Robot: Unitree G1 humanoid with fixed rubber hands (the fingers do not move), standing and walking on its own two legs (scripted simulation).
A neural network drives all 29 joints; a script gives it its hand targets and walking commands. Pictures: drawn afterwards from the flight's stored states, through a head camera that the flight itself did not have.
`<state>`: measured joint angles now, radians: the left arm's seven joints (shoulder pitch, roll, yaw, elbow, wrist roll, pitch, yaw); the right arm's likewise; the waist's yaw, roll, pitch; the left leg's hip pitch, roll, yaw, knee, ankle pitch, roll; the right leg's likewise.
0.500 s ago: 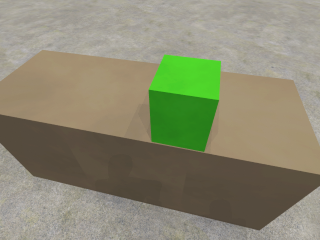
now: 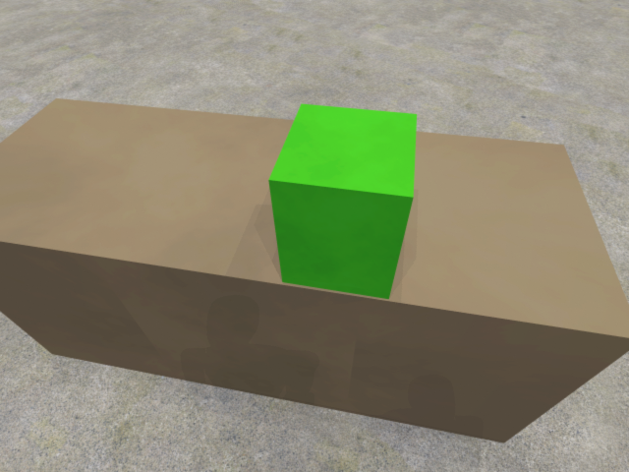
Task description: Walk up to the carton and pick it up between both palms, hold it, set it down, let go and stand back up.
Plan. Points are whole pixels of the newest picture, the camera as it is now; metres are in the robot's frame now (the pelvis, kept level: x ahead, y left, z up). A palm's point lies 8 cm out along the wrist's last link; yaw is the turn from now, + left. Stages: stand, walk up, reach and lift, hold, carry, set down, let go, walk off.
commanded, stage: stand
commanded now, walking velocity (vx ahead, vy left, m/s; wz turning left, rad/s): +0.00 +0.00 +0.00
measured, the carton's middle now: (345, 202) +0.56 -0.04 +0.00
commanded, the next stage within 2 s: none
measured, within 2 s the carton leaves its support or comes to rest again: neither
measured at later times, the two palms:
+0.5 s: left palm out of the picture -0.03 +0.20 -0.15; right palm out of the picture +0.00 -0.18 -0.15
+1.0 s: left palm out of the picture +0.03 +0.23 -0.16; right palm out of the picture +0.01 -0.15 -0.15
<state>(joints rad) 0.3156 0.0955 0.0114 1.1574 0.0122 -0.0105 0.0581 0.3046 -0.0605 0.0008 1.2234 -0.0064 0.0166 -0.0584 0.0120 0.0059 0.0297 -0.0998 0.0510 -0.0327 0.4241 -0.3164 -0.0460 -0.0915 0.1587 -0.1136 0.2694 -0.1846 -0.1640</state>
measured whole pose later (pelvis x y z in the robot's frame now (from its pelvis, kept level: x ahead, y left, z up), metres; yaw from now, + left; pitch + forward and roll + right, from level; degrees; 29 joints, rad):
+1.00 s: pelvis +0.06 +0.04 -0.01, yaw -2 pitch +0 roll -1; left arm 0.31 0.10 -0.02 1.19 0.01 -0.03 0.06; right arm 0.30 -0.06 0.01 1.23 0.00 -0.01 -0.06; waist 0.01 -0.01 0.04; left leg 0.01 0.01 0.01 0.39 -0.40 0.01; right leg -0.06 0.12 -0.06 0.38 -0.33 -0.12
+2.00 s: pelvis +0.10 +0.07 -0.01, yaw -1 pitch +0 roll -1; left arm 0.34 0.10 -0.04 1.22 0.00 -0.03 0.06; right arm 0.30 -0.09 0.04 1.23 0.01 -0.01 -0.05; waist 0.01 -0.01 0.03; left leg 0.06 -0.03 0.05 0.40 -0.46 0.06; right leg -0.03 0.06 -0.06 0.47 -0.44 -0.06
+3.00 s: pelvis +0.10 +0.11 -0.03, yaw -9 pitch -6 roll -1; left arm 0.11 0.23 0.03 0.87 0.00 0.02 0.01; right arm 0.24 -0.31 -0.01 0.89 0.00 0.05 -0.02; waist -0.03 0.06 0.19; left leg -0.38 0.04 0.02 0.93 -0.55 -0.01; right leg -0.35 -0.02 -0.01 0.73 -0.28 0.01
